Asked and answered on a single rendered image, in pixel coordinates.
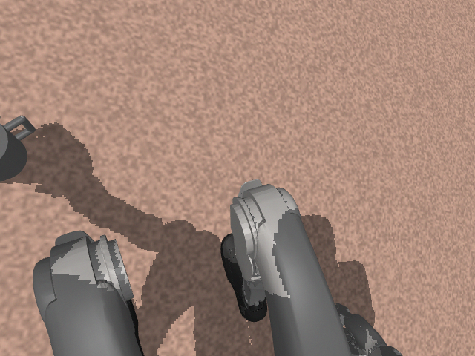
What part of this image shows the right robot foot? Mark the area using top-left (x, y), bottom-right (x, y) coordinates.
top-left (220, 233), bottom-right (267, 322)

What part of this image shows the right robot hand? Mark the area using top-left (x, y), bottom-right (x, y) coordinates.
top-left (335, 303), bottom-right (387, 356)

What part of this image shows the mug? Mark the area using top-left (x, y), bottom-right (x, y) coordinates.
top-left (0, 116), bottom-right (36, 181)

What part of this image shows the left robot foot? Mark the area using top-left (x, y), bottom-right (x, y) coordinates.
top-left (127, 300), bottom-right (144, 356)

